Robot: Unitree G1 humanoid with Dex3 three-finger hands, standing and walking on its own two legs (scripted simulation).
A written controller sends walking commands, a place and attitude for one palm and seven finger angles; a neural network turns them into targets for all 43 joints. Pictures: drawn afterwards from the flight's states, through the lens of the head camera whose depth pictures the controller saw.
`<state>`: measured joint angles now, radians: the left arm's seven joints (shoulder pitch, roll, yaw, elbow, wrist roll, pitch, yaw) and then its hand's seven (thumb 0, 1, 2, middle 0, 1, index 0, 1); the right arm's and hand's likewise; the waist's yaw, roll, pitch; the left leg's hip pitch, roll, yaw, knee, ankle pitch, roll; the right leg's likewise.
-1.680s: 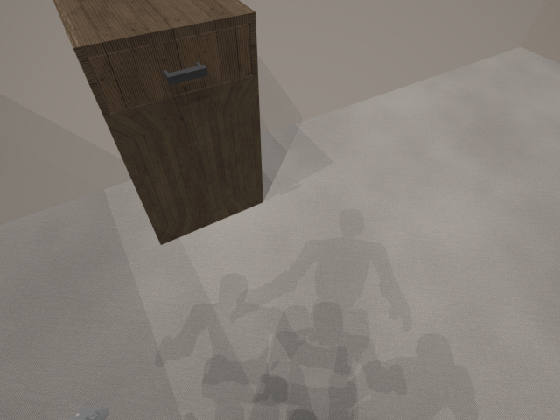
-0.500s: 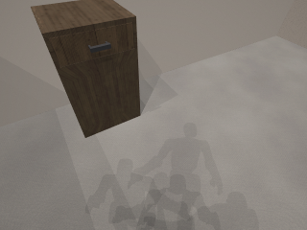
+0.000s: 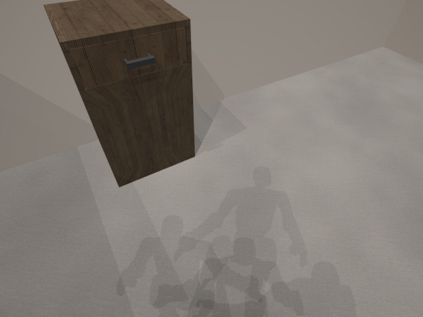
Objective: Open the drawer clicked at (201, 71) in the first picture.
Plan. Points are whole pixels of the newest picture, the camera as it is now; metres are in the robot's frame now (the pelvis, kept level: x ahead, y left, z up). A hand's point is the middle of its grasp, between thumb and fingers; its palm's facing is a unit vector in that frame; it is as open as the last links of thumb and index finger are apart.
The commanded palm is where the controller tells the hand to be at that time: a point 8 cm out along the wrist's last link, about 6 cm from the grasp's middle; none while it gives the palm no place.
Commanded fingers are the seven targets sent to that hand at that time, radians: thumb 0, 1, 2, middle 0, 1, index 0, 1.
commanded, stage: walk to a spot facing it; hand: left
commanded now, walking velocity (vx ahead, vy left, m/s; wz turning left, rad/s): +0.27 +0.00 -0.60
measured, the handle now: (139, 60) +1.04 +0.37 -0.03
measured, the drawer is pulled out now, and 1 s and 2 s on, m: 0.00 0.00 0.00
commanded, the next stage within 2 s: turn to face it in 1.94 s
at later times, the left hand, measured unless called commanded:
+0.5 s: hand out of the picture +0.06 +0.15 -0.17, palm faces -0.13 -0.98 -0.17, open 7.4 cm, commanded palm none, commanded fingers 0.00 0.90 0.90 -0.20 -0.30 -0.20 -0.30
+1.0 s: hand (181, 187) +0.50 +0.12 -0.16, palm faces -0.49 -0.84 -0.22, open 7.4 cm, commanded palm none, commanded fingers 0.00 0.90 0.90 -0.20 -0.30 -0.20 -0.30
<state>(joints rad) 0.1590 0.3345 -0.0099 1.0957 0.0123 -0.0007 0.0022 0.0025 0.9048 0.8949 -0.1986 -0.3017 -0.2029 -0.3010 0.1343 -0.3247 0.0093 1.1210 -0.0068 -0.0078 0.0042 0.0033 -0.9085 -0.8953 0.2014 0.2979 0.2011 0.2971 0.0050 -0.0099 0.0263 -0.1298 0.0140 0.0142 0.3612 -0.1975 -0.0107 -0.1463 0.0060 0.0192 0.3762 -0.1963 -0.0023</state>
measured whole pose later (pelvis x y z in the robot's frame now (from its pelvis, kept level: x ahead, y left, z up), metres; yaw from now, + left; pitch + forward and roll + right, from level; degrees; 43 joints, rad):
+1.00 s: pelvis +0.29 +0.00 +0.00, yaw -33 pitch +0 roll +0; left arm 0.15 0.27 0.12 0.90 0.04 0.04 -0.05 0.00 0.91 0.90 -0.19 -0.30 -0.19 -0.30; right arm 0.34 -0.19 -0.05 1.01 -0.02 -0.07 -0.02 0.00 -0.93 -0.90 0.20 0.30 0.20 0.30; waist 0.00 -0.04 0.04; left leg -0.11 0.09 0.30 0.39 -0.28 0.01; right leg -0.64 -0.10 -0.06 1.07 -0.17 0.03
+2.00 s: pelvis +0.56 -0.23 -0.01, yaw -70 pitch +1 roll -1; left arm 0.16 0.22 0.10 0.89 0.03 0.07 -0.03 0.00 0.91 0.90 -0.19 -0.30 -0.20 -0.30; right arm 0.25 -0.20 -0.05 0.96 -0.02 -0.01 -0.01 0.00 -0.92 -0.90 0.20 0.30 0.20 0.30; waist -0.01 -0.01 0.09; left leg -0.16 0.17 0.35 0.52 -0.34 -0.02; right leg -0.48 -0.07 -0.10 0.85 -0.34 0.05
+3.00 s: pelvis +0.52 -0.30 -0.01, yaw -46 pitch +0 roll +1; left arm 0.22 0.20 0.05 0.88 0.02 0.03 0.03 0.00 0.91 0.90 -0.20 -0.30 -0.20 -0.30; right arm 0.18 -0.29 -0.11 0.91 -0.02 0.08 0.03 0.00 -0.91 -0.90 0.20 0.30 0.20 0.30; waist -0.02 0.04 0.04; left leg -0.55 -0.02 -0.02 1.09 -0.38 -0.04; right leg -0.23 -0.07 -0.09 0.54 -0.30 0.00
